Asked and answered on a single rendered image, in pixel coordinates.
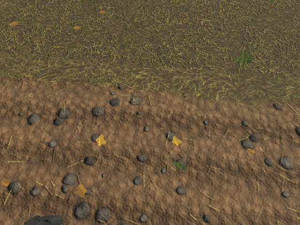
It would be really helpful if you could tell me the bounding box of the left robot hand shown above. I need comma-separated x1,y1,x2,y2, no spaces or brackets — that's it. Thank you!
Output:
23,215,64,225

